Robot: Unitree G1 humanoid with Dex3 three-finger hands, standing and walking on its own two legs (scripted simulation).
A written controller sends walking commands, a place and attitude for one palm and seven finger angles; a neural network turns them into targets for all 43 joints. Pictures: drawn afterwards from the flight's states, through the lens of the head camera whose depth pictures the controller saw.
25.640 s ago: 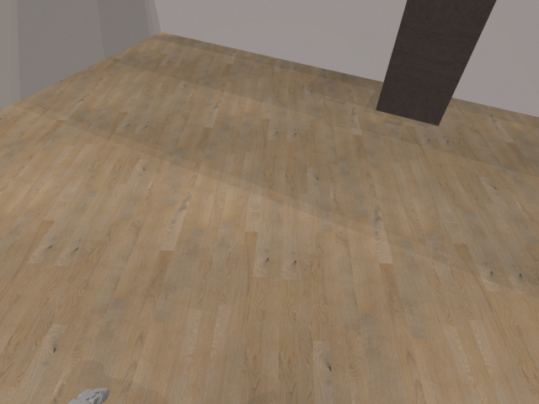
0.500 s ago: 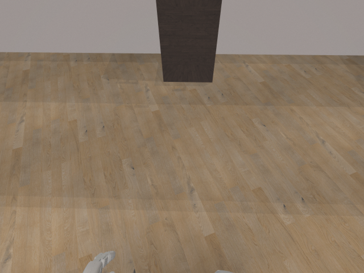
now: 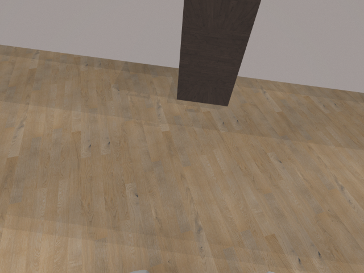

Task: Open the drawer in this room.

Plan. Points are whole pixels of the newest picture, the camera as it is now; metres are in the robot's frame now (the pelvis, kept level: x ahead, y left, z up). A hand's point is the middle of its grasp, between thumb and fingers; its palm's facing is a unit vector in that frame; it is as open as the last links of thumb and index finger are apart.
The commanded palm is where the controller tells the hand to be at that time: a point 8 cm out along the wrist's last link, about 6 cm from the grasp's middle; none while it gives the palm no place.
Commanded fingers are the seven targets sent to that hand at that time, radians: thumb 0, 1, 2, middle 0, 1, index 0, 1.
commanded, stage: turn or walk to find it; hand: left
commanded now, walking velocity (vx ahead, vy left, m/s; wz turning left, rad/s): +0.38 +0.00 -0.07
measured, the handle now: out of the picture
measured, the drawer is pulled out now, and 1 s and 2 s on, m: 0.00 0.00 0.00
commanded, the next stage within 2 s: stand and wait in 0.78 s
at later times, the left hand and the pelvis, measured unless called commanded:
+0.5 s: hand (155, 199) +0.34 +0.10 -0.16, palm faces -0.09 -0.98 -0.20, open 7.4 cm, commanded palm none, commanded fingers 0.00 0.90 0.90 -0.20 -0.30 -0.20 -0.30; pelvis +0.19 -0.06 -0.01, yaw -3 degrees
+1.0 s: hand (143, 213) +0.30 +0.13 -0.19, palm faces +0.12 -0.98 -0.13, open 7.3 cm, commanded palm none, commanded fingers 0.00 0.90 0.90 -0.20 -0.30 -0.20 -0.30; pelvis +0.37 -0.02 +0.00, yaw +0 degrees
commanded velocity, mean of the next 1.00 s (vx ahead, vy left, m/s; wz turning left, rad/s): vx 0.29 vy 0.00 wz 0.00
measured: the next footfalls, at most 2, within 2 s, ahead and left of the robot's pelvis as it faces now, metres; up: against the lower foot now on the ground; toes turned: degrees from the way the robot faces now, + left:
right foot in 0.46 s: +0.31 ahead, -0.17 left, +0.00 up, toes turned -13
left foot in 0.94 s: +0.49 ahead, +0.08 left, +0.00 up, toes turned +10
